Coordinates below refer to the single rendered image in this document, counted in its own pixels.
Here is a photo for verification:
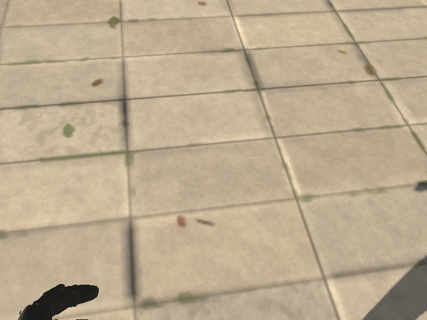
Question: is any robot left hand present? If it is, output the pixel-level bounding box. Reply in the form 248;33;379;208
18;284;99;320

